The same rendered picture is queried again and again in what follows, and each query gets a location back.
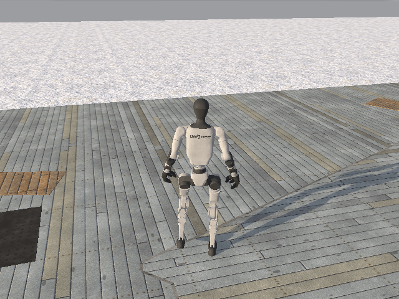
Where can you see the left robot hand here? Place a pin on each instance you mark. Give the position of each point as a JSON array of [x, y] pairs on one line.
[[164, 176]]

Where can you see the right robot forearm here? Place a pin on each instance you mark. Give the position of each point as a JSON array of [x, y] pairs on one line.
[[231, 166]]

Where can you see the right robot thigh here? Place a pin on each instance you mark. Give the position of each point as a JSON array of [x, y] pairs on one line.
[[214, 183]]

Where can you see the robot left upper arm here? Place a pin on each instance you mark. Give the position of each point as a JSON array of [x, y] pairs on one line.
[[180, 131]]

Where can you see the left robot forearm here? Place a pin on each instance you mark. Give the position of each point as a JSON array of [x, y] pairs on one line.
[[169, 163]]

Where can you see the robot right upper arm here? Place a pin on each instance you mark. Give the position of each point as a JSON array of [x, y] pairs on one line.
[[219, 132]]

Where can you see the right robot hand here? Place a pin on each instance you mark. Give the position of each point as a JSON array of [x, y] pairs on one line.
[[234, 179]]

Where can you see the humanoid robot torso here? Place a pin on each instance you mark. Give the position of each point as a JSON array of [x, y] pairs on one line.
[[199, 150]]

